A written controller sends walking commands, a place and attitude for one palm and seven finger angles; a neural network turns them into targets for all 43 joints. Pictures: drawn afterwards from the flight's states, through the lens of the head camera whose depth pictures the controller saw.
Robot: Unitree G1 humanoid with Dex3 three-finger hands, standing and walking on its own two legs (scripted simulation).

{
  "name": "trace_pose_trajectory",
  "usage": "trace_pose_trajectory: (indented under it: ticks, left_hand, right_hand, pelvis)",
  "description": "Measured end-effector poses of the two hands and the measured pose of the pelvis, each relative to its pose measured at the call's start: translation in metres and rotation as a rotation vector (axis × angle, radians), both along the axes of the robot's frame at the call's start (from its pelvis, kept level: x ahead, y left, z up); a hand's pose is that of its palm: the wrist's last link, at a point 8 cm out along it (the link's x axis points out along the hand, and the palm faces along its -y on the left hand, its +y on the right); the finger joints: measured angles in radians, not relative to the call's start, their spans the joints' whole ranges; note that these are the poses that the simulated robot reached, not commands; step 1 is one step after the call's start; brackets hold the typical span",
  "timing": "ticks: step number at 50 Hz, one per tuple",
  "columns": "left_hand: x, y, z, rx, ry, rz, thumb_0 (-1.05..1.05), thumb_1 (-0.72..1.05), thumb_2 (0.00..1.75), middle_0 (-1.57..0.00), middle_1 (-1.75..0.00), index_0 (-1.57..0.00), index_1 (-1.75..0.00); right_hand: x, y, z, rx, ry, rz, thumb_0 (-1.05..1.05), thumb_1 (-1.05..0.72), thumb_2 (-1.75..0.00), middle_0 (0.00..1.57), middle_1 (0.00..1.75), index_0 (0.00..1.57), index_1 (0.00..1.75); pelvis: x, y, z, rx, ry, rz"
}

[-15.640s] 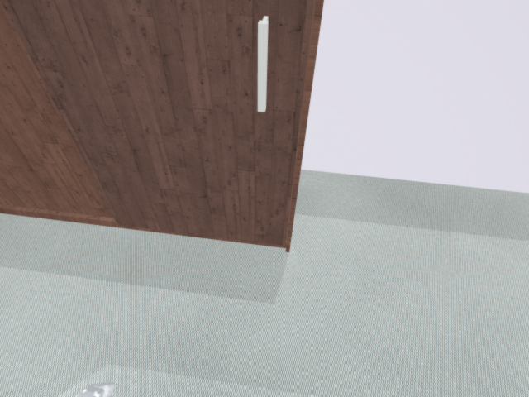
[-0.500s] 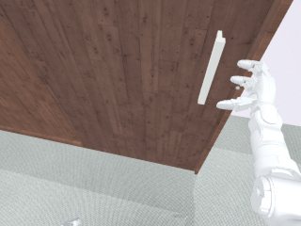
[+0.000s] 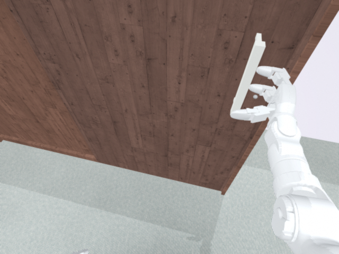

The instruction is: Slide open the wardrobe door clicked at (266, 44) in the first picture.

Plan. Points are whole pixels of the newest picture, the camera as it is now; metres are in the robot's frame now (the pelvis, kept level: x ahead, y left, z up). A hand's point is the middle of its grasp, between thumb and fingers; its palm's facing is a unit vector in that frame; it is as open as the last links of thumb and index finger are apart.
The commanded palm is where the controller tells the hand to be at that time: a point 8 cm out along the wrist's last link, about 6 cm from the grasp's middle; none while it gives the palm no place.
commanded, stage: feel for the door with the fingertips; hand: right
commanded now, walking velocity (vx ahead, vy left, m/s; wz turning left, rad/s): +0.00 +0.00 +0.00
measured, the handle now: (244, 79) +0.54 -0.11 +0.13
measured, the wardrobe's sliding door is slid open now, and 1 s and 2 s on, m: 0.00 0.00 0.00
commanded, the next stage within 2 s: slide the fingers in behind the handle in 0.42 s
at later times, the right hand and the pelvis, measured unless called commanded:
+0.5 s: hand (262, 91) +0.49 -0.15 +0.13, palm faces +0.10 +1.00 +0.01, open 13.8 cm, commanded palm +0.47 -0.19 +0.13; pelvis +0.01 +0.00 +0.00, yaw -1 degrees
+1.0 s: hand (255, 93) +0.49 -0.13 +0.13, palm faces +0.09 +1.00 +0.01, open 14.0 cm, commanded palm +0.46 -0.18 +0.13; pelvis +0.01 -0.01 +0.00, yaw +0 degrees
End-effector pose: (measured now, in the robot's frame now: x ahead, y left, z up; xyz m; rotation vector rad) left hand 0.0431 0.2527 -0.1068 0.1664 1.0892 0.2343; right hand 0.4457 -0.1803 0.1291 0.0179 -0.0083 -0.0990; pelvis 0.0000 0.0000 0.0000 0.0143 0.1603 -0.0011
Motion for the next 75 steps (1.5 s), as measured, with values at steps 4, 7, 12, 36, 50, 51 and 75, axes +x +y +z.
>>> trace_pose_trajectory:
  ticks: [4,7,12,36,50,51,75]
  left_hand:
    - [-0.002,0.003,-0.001,-0.002,0.008,0.001,0.0,0.9,0.9,-0.2,-0.3,-0.2,-0.3]
    - [-0.005,0.006,-0.003,-0.002,0.027,0.004,0.0,0.9,0.9,-0.2,-0.3,-0.2,-0.3]
    - [-0.011,0.011,-0.002,0.007,0.061,0.015,0.0,0.9,0.9,-0.2,-0.3,-0.2,-0.3]
    - [-0.002,0.0,-0.003,-0.003,0.072,0.012,0.0,0.9,0.9,-0.2,-0.3,-0.2,-0.3]
    - [-0.003,-0.007,-0.005,-0.014,0.058,0.006,0.0,0.9,0.9,-0.2,-0.3,-0.2,-0.3]
    - [-0.003,-0.007,-0.005,-0.013,0.059,0.006,0.0,0.9,0.9,-0.2,-0.3,-0.2,-0.3]
    - [-0.006,0.006,-0.006,-0.021,0.06,0.003,0.0,0.9,0.9,-0.2,-0.3,-0.2,-0.3]
  right_hand:
    - [0.003,-0.003,0.004,-0.021,-0.018,-0.015,-0.01,0.5,-0.3,0.3,1.2,0.3,1.2]
    - [0.006,-0.007,0.004,-0.035,0.0,-0.018,-0.01,0.5,-0.3,0.3,1.2,0.3,1.2]
    - [0.012,-0.016,0.003,-0.007,0.018,-0.024,-0.01,0.5,-0.3,0.3,1.2,0.3,1.2]
    - [0.02,-0.016,0.002,-0.014,-0.007,0.012,-0.01,0.5,-0.3,0.32,1.23,0.32,1.22]
    - [0.015,-0.002,-0.002,-0.009,-0.007,0.007,-0.01,0.5,-0.3,0.3,1.21,0.3,1.2]
    - [0.015,-0.001,-0.002,-0.012,-0.01,0.008,-0.01,0.5,-0.3,0.3,1.21,0.3,1.2]
    - [0.005,0.022,0.004,-0.023,-0.015,0.017,-0.01,0.5,-0.3,0.3,1.2,0.3,1.2]
  pelvis:
    - [0.0,0.003,0.0,-0.001,0.003,0.001]
    - [0.001,0.006,0.0,-0.001,0.006,-0.003]
    - [0.003,0.008,0.001,-0.001,0.016,-0.005]
    - [0.012,-0.002,-0.001,0.007,0.033,-0.007]
    - [0.008,-0.005,-0.002,0.006,0.025,-0.002]
    - [0.008,-0.005,-0.002,0.006,0.025,-0.003]
    - [0.006,0.005,0.0,0.0,0.007,-0.01]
